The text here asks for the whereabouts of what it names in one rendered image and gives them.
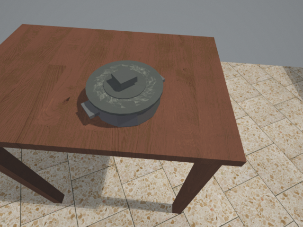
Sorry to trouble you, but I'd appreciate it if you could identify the knob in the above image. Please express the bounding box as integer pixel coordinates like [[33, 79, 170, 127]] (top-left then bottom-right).
[[111, 67, 137, 89]]

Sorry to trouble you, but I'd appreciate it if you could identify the table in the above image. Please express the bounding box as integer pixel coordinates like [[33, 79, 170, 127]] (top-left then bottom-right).
[[0, 24, 247, 214]]

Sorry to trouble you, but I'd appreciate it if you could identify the pot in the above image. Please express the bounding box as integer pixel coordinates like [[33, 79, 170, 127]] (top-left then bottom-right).
[[81, 76, 165, 127]]

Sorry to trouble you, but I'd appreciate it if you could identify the lid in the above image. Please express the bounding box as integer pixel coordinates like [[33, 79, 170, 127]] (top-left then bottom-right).
[[85, 60, 163, 116]]

